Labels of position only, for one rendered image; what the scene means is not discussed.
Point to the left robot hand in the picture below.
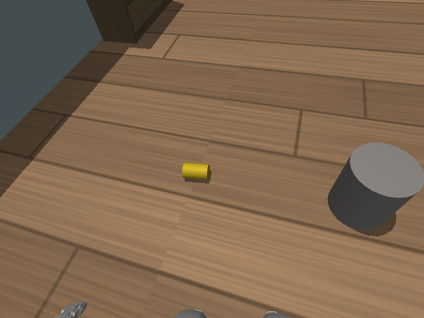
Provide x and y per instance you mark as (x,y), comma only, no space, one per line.
(73,311)

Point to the bookshelf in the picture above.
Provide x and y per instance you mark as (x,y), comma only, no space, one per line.
(125,20)

